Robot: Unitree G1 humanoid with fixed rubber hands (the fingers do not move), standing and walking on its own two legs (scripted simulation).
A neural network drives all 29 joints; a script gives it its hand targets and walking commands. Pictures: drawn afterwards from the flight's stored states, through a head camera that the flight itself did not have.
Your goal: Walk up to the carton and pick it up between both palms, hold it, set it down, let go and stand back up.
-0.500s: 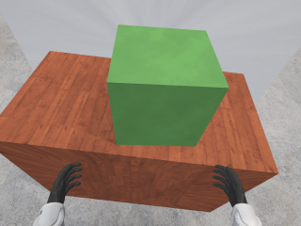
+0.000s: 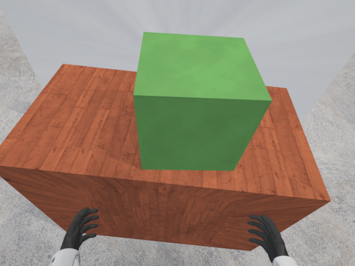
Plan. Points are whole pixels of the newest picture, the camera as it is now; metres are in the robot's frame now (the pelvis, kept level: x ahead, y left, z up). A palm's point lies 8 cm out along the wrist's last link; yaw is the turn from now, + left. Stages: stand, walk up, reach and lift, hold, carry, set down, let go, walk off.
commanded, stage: let go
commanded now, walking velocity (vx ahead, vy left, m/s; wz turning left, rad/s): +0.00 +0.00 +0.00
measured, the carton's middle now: (191, 105) +0.52 -0.03 +0.05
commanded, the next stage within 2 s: stand in 0.04 s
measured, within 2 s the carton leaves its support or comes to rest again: neither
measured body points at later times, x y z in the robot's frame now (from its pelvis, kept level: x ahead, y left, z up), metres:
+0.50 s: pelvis -0.01 +0.00 +0.00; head -0.03 +0.02 +0.45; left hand -0.06 +0.25 -0.16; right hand +0.03 -0.24 -0.14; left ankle -0.02 +0.10 -0.74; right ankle +0.00 -0.12 -0.74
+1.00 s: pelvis -0.02 -0.01 +0.00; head -0.05 +0.00 +0.45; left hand -0.08 +0.18 -0.17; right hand -0.02 -0.21 -0.16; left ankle -0.02 +0.10 -0.74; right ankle +0.00 -0.12 -0.74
